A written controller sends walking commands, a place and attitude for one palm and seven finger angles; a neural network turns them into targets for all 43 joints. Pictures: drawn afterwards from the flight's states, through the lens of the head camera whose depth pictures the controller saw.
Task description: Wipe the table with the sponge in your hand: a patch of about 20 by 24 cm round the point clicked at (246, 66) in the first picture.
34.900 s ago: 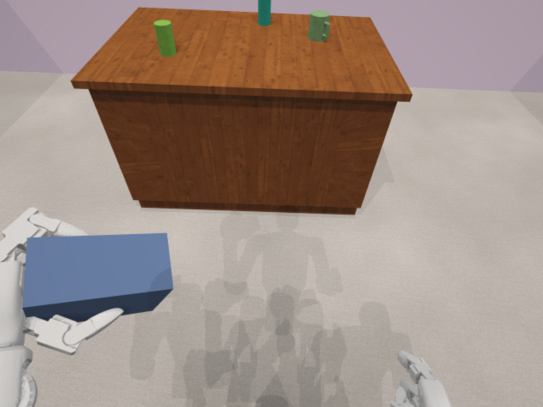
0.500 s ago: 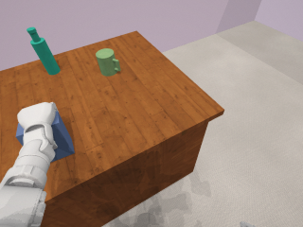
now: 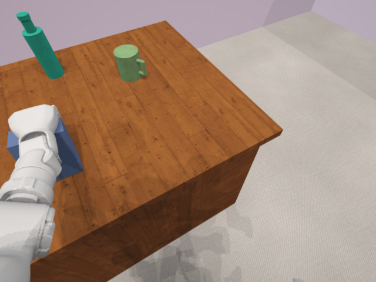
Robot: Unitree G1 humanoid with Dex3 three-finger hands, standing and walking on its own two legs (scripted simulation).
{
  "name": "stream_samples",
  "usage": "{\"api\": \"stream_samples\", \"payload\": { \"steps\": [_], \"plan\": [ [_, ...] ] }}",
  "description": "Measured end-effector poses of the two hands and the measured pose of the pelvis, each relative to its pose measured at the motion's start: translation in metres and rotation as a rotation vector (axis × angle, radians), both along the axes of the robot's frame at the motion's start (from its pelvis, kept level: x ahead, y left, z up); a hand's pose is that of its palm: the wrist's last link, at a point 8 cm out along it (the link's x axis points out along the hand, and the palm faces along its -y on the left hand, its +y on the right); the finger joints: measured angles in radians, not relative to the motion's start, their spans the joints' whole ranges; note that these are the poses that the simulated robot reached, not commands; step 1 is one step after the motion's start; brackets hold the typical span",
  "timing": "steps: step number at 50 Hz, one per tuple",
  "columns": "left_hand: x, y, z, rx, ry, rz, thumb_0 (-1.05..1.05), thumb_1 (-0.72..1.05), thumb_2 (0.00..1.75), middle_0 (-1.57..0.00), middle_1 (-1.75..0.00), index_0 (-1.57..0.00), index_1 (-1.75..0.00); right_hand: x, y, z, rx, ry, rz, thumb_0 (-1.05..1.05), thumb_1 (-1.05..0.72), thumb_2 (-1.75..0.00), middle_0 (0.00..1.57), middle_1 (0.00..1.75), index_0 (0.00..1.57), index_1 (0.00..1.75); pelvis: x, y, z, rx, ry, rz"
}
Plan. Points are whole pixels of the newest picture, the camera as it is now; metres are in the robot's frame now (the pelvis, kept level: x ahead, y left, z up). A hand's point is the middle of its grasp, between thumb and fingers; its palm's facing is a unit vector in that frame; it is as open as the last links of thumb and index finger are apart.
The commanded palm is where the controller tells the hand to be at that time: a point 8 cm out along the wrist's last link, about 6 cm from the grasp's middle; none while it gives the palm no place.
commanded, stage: wipe forward along the middle lane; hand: left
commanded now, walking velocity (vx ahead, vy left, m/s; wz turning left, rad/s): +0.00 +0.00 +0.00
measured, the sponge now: (52, 159) +0.41 +0.33 +0.00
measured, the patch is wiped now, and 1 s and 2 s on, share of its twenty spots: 1.00 1.00 1.00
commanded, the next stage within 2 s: slide back across to the first lane in 0.04 s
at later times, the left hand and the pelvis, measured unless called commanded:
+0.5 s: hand (34, 128) +0.45 +0.36 +0.06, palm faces -0.08 -0.05 -1.00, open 10.7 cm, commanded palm +0.42 +0.37 +0.12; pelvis +0.03 +0.04 +0.01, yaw -1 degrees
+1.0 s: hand (8, 144) +0.41 +0.40 +0.06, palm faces -0.07 -0.03 -1.00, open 10.7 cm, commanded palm +0.37 +0.39 +0.10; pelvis +0.05 +0.05 +0.01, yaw +0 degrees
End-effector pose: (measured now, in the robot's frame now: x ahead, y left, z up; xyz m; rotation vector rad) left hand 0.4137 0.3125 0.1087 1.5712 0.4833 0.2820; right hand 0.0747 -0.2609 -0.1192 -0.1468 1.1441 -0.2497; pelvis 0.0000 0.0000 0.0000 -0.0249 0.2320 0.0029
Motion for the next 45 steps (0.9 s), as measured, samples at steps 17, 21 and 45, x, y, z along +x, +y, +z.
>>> {"api": "stream_samples", "payload": {
  "steps": [17, 21, 45],
  "plan": [
    [0.029, 0.026, 0.000, -0.032, -0.018, -0.025, 0.01, -0.58, 1.04, -0.72, -1.28, -0.72, -1.27, -0.027, 0.021, 0.005, -0.014, 0.105, -0.057, 0.01, -0.91, -0.90, 0.20, 0.30, 0.20, 0.30, 0.019, 0.027, 0.003, -0.014, 0.027, -0.022],
    [0.027, 0.031, 0.001, -0.052, -0.033, -0.024, 0.01, -0.57, 1.04, -0.71, -1.28, -0.71, -1.28, -0.017, 0.030, 0.007, -0.001, 0.092, -0.055, 0.01, -0.91, -0.90, 0.20, 0.30, 0.20, 0.30, 0.025, 0.034, 0.005, -0.015, 0.009, -0.022],
    [-0.006, 0.081, 0.002, -0.045, -0.041, -0.009, 0.01, -0.55, 1.04, -0.67, -1.33, -0.67, -1.32, 0.099, 0.060, 0.026, 0.004, -0.069, 0.098, 0.01, -0.90, -0.90, 0.20, 0.30, 0.20, 0.30, 0.049, 0.053, 0.012, -0.022, -0.035, 0.013]
  ]
}}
